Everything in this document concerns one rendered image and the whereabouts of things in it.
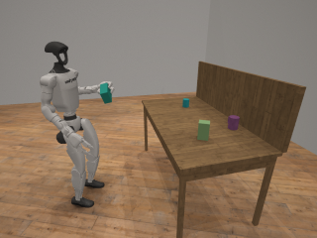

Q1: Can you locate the left robot upper arm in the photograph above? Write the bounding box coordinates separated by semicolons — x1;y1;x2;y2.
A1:
68;67;78;78

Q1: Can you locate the right robot upper arm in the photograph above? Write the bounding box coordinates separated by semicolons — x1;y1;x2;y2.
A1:
40;73;56;113

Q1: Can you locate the right robot foot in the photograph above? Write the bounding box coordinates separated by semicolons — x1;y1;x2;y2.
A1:
71;196;94;208

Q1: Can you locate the right robot forearm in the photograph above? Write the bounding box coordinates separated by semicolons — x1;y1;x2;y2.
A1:
42;106;74;138

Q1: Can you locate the table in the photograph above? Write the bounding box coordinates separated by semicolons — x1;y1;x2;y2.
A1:
142;61;306;238

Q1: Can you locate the robot right hand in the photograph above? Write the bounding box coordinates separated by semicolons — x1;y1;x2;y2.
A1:
68;132;94;156

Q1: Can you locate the robot left hand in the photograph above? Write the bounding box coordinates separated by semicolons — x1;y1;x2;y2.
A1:
97;81;115;94

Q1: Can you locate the sponge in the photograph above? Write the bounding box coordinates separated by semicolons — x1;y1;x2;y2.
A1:
100;82;112;104

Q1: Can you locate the robot right thigh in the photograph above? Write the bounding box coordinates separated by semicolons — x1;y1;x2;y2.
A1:
56;131;86;175

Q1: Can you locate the left robot forearm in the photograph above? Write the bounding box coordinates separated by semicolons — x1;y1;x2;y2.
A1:
77;85;99;95

